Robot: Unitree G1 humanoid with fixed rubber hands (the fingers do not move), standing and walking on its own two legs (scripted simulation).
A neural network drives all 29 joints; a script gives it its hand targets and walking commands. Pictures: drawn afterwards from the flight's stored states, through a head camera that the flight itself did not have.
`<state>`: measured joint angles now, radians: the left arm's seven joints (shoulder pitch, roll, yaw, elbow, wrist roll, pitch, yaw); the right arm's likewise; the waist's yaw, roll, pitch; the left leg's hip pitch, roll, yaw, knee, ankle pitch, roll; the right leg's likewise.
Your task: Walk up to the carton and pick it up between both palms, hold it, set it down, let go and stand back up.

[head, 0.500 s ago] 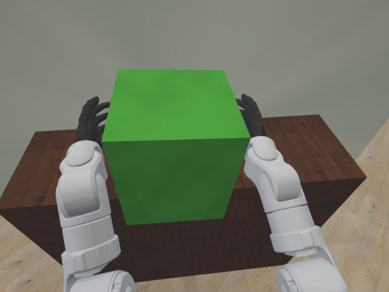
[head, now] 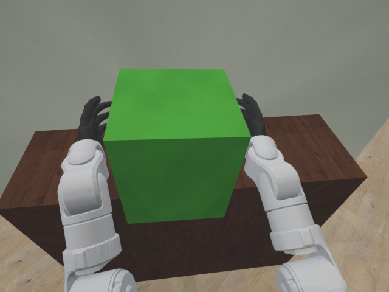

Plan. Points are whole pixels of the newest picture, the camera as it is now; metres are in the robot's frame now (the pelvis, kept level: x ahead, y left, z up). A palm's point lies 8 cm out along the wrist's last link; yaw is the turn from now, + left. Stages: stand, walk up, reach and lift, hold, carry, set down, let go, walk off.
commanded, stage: hold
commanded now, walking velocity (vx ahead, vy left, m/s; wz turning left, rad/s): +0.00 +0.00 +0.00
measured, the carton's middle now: (175, 147) +0.37 +0.02 +0.12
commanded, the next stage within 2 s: none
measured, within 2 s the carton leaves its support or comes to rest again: neither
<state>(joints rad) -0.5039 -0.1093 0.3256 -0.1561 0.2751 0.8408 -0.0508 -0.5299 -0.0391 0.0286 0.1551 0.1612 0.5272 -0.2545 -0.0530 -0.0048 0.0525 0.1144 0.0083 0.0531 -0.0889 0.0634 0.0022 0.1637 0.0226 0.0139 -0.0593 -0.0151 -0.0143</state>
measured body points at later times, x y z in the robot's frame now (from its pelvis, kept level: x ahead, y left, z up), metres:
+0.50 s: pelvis +0.00 +0.00 +0.00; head -0.02 +0.00 +0.45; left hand +0.35 +0.16 +0.18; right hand +0.36 -0.14 +0.17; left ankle +0.02 +0.12 -0.76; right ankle -0.02 -0.11 -0.76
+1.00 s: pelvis +0.00 +0.00 +0.00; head -0.01 +0.00 +0.45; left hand +0.35 +0.16 +0.18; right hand +0.37 -0.14 +0.17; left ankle +0.02 +0.12 -0.76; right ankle -0.02 -0.11 -0.76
